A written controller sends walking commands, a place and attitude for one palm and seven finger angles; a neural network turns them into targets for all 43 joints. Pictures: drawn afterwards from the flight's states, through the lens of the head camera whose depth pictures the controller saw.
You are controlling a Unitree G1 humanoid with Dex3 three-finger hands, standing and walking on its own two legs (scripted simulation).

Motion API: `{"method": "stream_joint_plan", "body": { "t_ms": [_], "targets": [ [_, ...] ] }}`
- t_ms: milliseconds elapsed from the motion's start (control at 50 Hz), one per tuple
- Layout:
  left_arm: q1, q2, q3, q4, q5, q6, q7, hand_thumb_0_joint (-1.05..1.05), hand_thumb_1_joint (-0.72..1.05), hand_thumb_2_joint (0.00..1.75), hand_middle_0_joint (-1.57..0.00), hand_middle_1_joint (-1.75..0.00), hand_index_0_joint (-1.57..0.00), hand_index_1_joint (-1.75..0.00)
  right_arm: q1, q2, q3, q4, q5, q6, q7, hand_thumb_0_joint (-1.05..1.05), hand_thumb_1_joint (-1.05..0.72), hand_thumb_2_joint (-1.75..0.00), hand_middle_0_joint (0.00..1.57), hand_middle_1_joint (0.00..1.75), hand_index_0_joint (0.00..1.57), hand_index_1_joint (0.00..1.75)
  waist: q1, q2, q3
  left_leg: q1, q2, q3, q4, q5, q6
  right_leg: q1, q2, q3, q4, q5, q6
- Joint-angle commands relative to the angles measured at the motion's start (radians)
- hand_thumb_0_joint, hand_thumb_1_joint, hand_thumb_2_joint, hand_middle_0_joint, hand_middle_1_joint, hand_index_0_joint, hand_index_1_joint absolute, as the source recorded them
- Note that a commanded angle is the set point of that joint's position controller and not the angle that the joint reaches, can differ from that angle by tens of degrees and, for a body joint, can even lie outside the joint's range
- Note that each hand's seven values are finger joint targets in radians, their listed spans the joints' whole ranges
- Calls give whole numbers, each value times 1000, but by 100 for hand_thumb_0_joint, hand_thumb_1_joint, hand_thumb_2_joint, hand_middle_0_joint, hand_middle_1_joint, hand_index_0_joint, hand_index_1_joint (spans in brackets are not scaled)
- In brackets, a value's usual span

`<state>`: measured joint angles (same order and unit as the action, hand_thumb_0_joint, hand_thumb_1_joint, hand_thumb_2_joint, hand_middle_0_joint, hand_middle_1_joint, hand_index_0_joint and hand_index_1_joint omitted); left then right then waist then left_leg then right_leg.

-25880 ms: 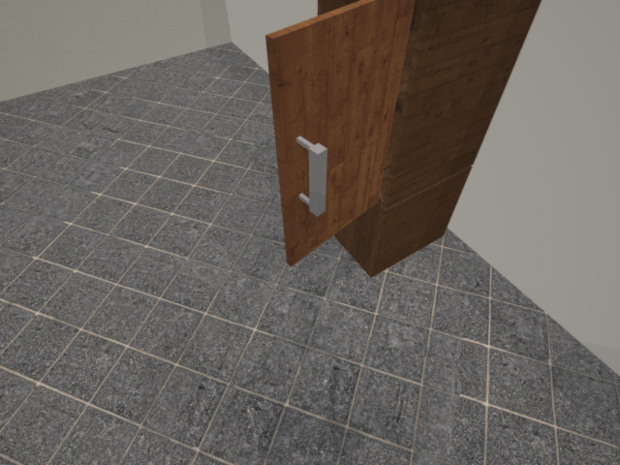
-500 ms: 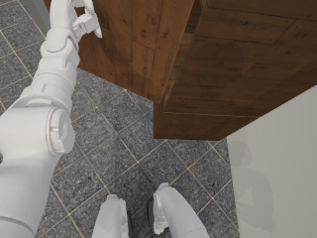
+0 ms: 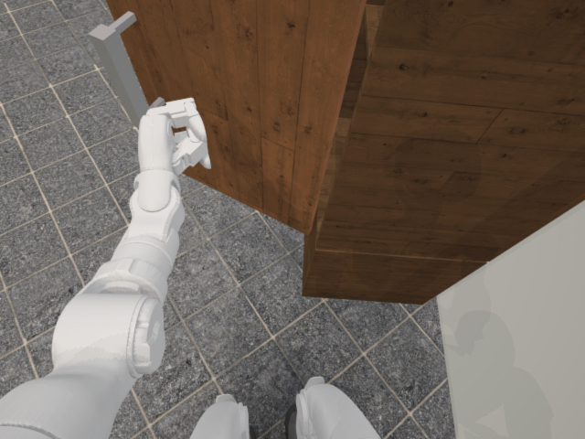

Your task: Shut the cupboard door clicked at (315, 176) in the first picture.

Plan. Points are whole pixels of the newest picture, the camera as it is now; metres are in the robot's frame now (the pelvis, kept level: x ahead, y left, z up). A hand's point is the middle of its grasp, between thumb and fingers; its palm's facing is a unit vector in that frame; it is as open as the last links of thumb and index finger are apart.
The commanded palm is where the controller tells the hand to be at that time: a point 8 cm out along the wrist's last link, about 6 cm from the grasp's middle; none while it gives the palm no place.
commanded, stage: pull the fist back off the door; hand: left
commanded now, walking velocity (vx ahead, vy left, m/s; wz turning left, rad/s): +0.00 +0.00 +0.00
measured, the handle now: (135, 75) +0.65 +0.17 +0.05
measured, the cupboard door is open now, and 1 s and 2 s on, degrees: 66 66 66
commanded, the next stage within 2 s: draw the hand back to the body in 0.24 s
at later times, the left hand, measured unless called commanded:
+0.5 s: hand (194, 159) +0.47 +0.08 +0.07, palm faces +0.04 -1.00 -0.03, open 3.1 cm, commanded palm +0.42 +0.14 +0.09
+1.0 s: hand (73, 239) +0.33 +0.17 +0.15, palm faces +0.02 -0.99 -0.16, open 3.1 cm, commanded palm +0.30 +0.23 +0.17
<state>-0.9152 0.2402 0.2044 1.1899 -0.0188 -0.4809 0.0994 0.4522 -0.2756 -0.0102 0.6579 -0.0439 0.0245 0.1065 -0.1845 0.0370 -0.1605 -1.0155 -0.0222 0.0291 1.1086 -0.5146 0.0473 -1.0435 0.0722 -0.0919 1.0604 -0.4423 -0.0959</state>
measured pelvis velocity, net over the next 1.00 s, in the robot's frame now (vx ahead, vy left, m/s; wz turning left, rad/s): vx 0.02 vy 0.02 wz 0.00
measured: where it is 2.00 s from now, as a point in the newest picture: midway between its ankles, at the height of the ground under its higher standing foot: outside the picture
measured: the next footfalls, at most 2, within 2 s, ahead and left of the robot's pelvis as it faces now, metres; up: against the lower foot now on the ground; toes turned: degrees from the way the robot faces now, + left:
none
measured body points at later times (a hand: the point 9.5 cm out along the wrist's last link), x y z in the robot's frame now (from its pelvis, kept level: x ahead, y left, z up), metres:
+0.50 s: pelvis -0.01 +0.00 +0.00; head +0.10 -0.01 +0.44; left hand +0.46 +0.14 +0.07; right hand +0.04 -0.25 -0.13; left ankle +0.00 +0.09 -0.65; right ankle +0.03 -0.06 -0.65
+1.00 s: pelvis +0.02 +0.02 +0.07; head +0.03 +0.02 +0.52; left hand +0.32 +0.23 +0.16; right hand +0.20 -0.22 -0.01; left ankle +0.00 +0.09 -0.65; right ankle +0.03 -0.06 -0.65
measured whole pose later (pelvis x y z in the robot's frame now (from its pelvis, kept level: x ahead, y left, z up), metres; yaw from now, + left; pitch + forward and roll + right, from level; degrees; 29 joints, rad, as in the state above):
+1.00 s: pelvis +0.02 +0.02 +0.07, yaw +0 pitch +5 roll -1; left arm -0.04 0.25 0.01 0.19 -0.11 -0.15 0.01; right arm 0.19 -0.24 0.02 0.52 0.07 0.05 -0.06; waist -0.01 0.02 -0.08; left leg -0.39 -0.06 0.04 0.69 -0.38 0.08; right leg -0.42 0.06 -0.04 0.67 -0.33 -0.05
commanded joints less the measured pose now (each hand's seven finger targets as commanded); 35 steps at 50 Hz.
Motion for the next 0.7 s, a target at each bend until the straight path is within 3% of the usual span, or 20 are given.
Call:
{"method": "stream_joint_plan", "body": {
  "t_ms": [0, 40, 100, 140, 260, 320, 340, 380, 400, 420, 460, 500, 560, 580, 620, 680],
  "targets": [
    [-385, 86, -3, -271, -30, -88, 1, 0, 90, 90, -130, -150, -130, -150, 116, -144, -65, -57, 8, -16, -11, 0, -90, -90, 20, 30, 20, 30, 2, 24, -444, 188, 2, -54, -87, 282, -14, 378, -49, 159, -138, 358, 75],
    [-438, 25, -64, -344, -30, -122, 11, 0, 90, 90, -130, -150, -130, -150, 84, -132, -66, -58, 9, -20, -11, 0, -90, -90, 20, 30, 20, 30, -10, 66, -474, 254, 3, -60, -80, 314, -15, 339, -47, 144, -124, 376, 77],
    [-456, 67, -49, -424, -10, -172, 42, 0, 90, 90, -130, -150, -130, -150, 68, -134, -73, -50, 6, -22, -17, 0, -90, -90, 20, 30, 20, 30, -2, 64, -526, 303, 7, -71, -74, 344, -15, 343, -44, 137, -100, 395, 78],
    [-390, 41, -65, -413, 1, -178, 55, 0, 90, 90, -130, -150, -130, -150, 44, -128, -74, -54, 7, -23, -18, 0, -90, -90, 20, 30, 20, 30, 11, 49, -545, 301, 5, -66, -73, 354, -16, 362, -45, 138, -98, 416, 83],
    [-356, 48, -60, -211, 19, -85, 68, 0, 90, 90, -130, -150, -130, -150, 17, -128, -57, -49, 17, -4, -34, 0, -90, -90, 20, 30, 20, 30, -25, -100, -360, 117, -3, -46, -86, 196, -3, 379, -59, 177, -159, 303, 109],
    [-386, 69, -32, -178, -7, -62, 55, 0, 90, 90, -130, -150, -130, -150, -1, -128, -46, -63, 20, -9, -44, 0, -90, -90, 20, 30, 20, 30, -19, -91, -366, 81, -9, -45, -85, 152, -3, 394, -67, 199, -174, 232, 100],
    [-396, 88, -11, -186, -19, -65, 51, 0, 90, 90, -130, -150, -130, -150, -2, -129, -43, -67, 20, -13, -47, 0, -90, -90, 20, 30, 20, 30, -11, -84, -379, 74, -9, -47, -82, 157, -4, 403, -67, 199, -168, 234, 95],
    [-326, 150, 49, -295, -39, -91, 30, 0, 90, 90, -130, -150, -130, -150, -10, -129, -44, -99, 20, -18, -47, 0, -90, -90, 20, 30, 20, 30, 53, -53, -501, 126, -11, -41, -96, 222, -9, 506, -68, 210, -155, 319, 89],
    [-292, 183, 71, -352, -42, -110, 21, 0, 90, 90, -130, -150, -130, -150, -15, -129, -46, -112, 22, -19, -49, 0, -90, -90, 20, 30, 20, 30, 80, -6, -567, 182, -8, -41, -110, 268, -12, 534, -64, 196, -135, 382, 84],
    [-256, 164, 45, -414, -43, -122, 5, 0, 90, 90, -130, -150, -130, -150, -16, -122, -43, -123, 25, -21, -47, 0, -90, -90, 20, 30, 20, 30, 96, 31, -616, 238, -8, -39, -124, 321, -15, 558, -60, 181, -125, 446, 81],
    [-173, 152, 16, -530, -40, -123, -18, 0, 90, 90, -130, -150, -130, -150, -13, -116, -47, -138, 32, -22, -42, 0, -90, -90, 20, 30, 20, 30, 113, 33, -651, 313, -1, -36, -144, 392, -16, 597, -53, 169, -131, 518, 85],
    [-40, 116, -14, -580, -55, -81, -43, 0, 90, 90, -130, -150, -130, -150, -18, -115, -48, -156, 48, -19, -43, 0, -90, -90, 20, 30, 20, 30, 114, -26, -587, 330, 3, -29, -178, 393, -11, 629, -48, 167, -174, 526, 96],
    [96, 92, -29, -626, -106, 22, -80, 0, 90, 90, -130, -150, -130, -150, -45, -117, -45, -183, 75, -6, -62, 0, -90, -90, 20, 30, 20, 30, 106, -156, -385, 255, 3, -13, -237, 273, -5, 693, -79, 233, -301, 423, 133],
    [106, 80, -43, -669, -122, 46, -92, 0, 90, 90, -130, -150, -130, -150, -61, -118, -43, -189, 82, -3, -70, 0, -90, -90, 20, 30, 20, 30, 103, -172, -342, 262, 4, -17, -257, 246, -4, 700, -89, 246, -336, 374, 137],
    [131, 85, -39, -737, -155, 78, -107, 0, 90, 90, -130, -150, -130, -150, -97, -116, -38, -200, 93, -9, -89, 0, -90, -90, 20, 30, 20, 30, 110, -149, -282, 302, 6, -15, -286, 213, -3, 698, -99, 260, -387, 280, 131],
    [191, 72, -78, -871, -164, 73, -123, 0, 90, 90, -130, -150, -130, -150, -129, -107, -32, -204, 96, -28, -106, 0, -90, -90, 20, 30, 20, 30, 123, -94, -245, 402, 7, -21, -334, 243, 3, 691, -82, 201, -396, 274, 100]
  ]
}}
